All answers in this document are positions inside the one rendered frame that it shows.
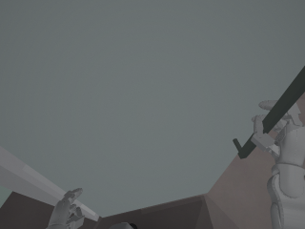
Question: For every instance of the handle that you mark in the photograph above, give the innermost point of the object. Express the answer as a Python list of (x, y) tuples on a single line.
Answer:
[(281, 107)]

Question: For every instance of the right robot forearm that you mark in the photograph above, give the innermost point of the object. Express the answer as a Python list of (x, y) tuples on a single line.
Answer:
[(286, 188)]

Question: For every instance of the robot right hand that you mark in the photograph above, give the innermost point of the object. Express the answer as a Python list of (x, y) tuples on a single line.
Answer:
[(290, 135)]

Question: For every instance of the fridge door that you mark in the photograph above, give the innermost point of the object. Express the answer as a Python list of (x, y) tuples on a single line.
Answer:
[(138, 102)]

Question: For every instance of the robot left hand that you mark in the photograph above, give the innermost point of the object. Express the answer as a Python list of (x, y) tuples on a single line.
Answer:
[(63, 209)]

